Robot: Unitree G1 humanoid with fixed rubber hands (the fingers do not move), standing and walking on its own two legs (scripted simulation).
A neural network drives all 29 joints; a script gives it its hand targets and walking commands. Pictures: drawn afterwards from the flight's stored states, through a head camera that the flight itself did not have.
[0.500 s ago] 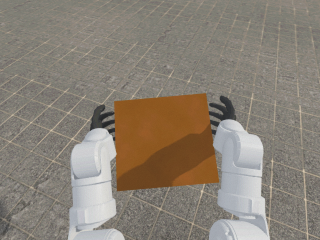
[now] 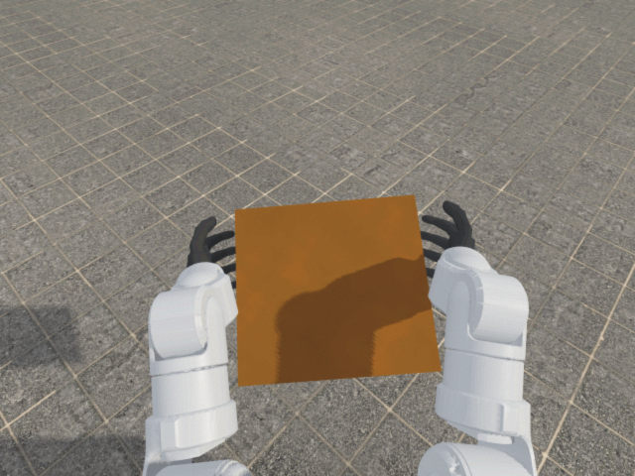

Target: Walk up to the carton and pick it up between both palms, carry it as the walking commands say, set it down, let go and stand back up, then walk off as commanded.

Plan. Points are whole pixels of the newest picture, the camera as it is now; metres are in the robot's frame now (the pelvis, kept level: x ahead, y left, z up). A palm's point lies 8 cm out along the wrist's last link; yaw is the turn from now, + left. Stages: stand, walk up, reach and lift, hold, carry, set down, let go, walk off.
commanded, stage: carry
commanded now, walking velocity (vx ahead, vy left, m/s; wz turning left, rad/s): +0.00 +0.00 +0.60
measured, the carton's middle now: (331, 296) +0.35 -0.03 +0.03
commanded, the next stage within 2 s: none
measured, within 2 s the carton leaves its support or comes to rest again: neither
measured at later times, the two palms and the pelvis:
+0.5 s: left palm out of the picture +0.18 +0.27 +0.12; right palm (319, 340) +0.24 +0.00 +0.12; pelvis -0.12 +0.06 +0.02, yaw +10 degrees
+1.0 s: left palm out of the picture +0.02 +0.27 +0.13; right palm out of the picture +0.09 -0.01 +0.13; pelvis -0.21 +0.08 +0.03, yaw +10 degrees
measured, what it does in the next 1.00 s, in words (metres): walks backwards: right foot, then left foot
